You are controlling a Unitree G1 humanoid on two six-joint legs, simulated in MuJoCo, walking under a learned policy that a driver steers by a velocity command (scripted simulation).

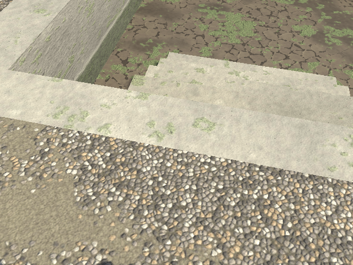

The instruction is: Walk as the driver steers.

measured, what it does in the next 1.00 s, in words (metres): walks ahead: right foot, then left foot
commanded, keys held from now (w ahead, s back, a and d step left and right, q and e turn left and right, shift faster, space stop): w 0.66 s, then no key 0.34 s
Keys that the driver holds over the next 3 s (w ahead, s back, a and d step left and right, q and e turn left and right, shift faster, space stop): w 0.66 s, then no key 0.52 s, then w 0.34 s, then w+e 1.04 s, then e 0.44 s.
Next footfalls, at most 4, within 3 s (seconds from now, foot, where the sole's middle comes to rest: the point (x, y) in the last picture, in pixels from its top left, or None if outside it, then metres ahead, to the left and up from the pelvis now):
0.40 right None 0.32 -0.14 -0.77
0.88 left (160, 242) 0.59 0.08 -0.77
1.18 right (226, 257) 0.54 -0.17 -0.77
1.90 right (228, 172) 0.93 -0.21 -0.77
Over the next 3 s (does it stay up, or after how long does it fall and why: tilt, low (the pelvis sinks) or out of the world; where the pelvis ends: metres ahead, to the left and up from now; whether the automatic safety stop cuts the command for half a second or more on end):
stays up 1.20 -0.28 0.00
